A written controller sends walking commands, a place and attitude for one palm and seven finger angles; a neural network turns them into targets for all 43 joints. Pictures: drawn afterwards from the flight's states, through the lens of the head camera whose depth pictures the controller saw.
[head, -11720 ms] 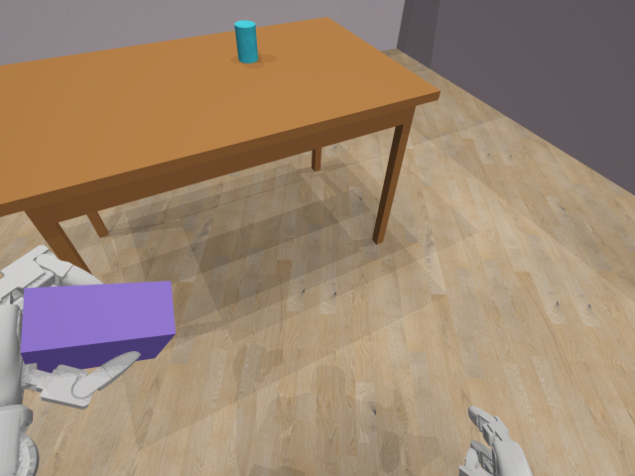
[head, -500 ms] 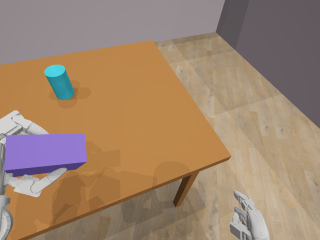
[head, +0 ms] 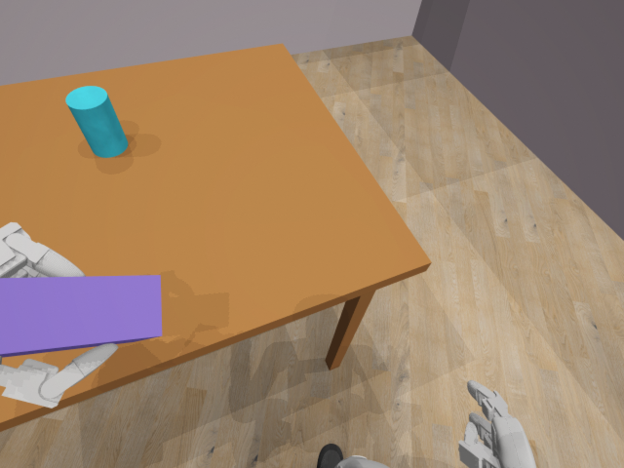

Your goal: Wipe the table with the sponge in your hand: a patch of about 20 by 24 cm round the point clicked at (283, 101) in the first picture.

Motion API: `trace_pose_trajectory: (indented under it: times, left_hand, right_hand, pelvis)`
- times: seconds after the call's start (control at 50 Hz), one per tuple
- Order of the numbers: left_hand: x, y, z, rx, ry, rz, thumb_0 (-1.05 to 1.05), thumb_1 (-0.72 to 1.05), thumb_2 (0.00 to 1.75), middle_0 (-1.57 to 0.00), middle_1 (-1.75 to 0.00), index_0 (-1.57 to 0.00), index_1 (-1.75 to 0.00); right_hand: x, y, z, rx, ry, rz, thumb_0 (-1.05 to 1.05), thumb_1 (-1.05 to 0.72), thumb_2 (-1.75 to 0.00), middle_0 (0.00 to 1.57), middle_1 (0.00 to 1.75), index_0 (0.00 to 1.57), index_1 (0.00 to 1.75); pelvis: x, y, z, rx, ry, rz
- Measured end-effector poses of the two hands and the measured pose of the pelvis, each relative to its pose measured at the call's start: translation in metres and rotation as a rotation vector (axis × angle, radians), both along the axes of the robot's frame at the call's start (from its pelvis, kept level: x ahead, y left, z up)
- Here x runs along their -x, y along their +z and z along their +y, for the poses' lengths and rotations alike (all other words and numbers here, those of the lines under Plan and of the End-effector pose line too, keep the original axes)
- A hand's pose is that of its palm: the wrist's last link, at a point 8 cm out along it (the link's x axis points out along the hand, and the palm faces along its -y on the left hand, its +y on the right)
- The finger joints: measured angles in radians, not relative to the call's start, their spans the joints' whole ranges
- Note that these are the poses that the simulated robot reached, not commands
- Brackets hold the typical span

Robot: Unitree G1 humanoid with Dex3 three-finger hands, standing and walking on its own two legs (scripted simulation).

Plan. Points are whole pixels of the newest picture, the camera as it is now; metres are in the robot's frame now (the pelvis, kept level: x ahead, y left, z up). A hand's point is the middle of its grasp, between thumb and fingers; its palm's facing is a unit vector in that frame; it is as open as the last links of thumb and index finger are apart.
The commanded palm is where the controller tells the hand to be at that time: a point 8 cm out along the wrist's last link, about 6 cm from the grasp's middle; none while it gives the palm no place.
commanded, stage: come to a stop and stand still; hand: left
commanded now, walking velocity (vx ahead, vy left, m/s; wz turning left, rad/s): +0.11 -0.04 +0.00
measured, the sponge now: (100, 315) +0.23 +0.21 +0.14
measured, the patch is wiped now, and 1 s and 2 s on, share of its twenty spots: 0.00 0.00 0.00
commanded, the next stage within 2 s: look again from close up in 0.88 s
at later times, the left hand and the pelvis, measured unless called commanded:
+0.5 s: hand (3, 319) +0.21 +0.26 +0.18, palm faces +0.38 -0.78 -0.50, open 9.4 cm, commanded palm +0.13 +0.27 +0.18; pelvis -0.02 -0.01 +0.00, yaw +1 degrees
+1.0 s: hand out of the picture +0.19 +0.26 +0.18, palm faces +0.44 -0.84 -0.32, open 9.4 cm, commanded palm +0.13 +0.29 +0.18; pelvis -0.04 +0.01 +0.01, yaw -1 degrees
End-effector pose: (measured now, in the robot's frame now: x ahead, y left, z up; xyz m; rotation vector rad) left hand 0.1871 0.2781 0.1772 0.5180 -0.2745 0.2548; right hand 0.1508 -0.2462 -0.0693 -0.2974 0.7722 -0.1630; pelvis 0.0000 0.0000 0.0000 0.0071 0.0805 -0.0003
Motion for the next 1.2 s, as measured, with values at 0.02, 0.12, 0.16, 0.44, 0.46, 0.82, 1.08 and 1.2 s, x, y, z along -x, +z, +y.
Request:
trace_pose_trajectory:
  times: [0.02, 0.12, 0.16, 0.44, 0.46, 0.82, 1.08, 1.2]
  left_hand:
    - [0.004, -0.003, 0.004, 0.006, 0.006, 0.005, -0.01, -0.44, 1.02, -0.8, -1.35, -0.81, -1.33]
    - [0.02, 0.0, 0.02, 0.021, 0.06, -0.007, -0.01, -0.44, 1.02, -0.8, -1.35, -0.81, -1.34]
    - [0.026, 0.008, 0.022, 0.019, 0.076, -0.051, -0.01, -0.44, 1.02, -0.8, -1.35, -0.81, -1.34]
    - [0.026, -0.009, 0.0, 0.1, 0.062, 0.028, -0.01, -0.44, 1.02, -0.8, -1.35, -0.81, -1.34]
    - [0.023, -0.002, 0.002, 0.019, 0.051, 0.023, -0.01, -0.44, 1.02, -0.8, -1.35, -0.81, -1.34]
    - [0.042, -0.019, 0.011, 0.071, 0.033, 0.077, -0.01, -0.44, 1.02, -0.8, -1.35, -0.81, -1.34]
    - [0.029, 0.007, 0.02, 0.113, 0.049, -0.109, -0.01, -0.44, 1.02, -0.79, -1.35, -0.81, -1.34]
    - [0.013, -0.012, 0.031, 0.102, 0.042, 0.0, -0.01, -0.43, 1.02, -0.79, -1.36, -0.81, -1.34]
  right_hand:
    - [0.005, -0.001, 0.001, 0.005, -0.01, 0.004, 0.01, -0.91, -0.9, 0.2, 0.3, 0.2, 0.3]
    - [0.023, 0.002, 0.015, -0.021, -0.017, 0.001, 0.01, -0.91, -0.9, 0.2, 0.3, 0.2, 0.3]
    - [0.024, 0.001, 0.022, -0.045, 0.0, -0.011, 0.01, -0.91, -0.9, 0.2, 0.3, 0.2, 0.3]
    - [0.004, 0.01, 0.024, -0.107, 0.065, -0.096, 0.01, -0.9, -0.9, 0.21, 0.3, 0.2, 0.3]
    - [0.004, 0.01, 0.022, -0.086, 0.083, -0.094, 0.01, -0.9, -0.9, 0.21, 0.3, 0.2, 0.3]
    - [0.045, 0.008, 0.02, -0.085, 0.02, -0.068, 0.01, -0.91, -0.9, 0.2, 0.3, 0.2, 0.3]
    - [0.022, 0.018, 0.042, -0.072, 0.104, -0.114, 0.01, -0.9, -0.9, 0.21, 0.3, 0.2, 0.3]
    - [0.01, 0.024, 0.049, -0.074, 0.082, -0.128, 0.01, -0.9, -0.9, 0.21, 0.3, 0.2, 0.3]
  pelvis:
    - [0.003, 0.0, 0.002, -0.003, 0.004, -0.01]
    - [0.009, 0.003, 0.007, -0.007, 0.007, -0.076]
    - [0.007, 0.002, 0.007, -0.001, 0.02, -0.091]
    - [0.017, 0.006, -0.004, 0.018, 0.017, -0.101]
    - [0.019, 0.005, -0.006, 0.019, 0.019, -0.099]
    - [0.037, 0.006, 0.003, 0.0, -0.018, -0.116]
    - [0.03, 0.008, 0.016, 0.018, -0.016, -0.11]
    - [0.022, 0.009, 0.022, 0.02, -0.015, -0.103]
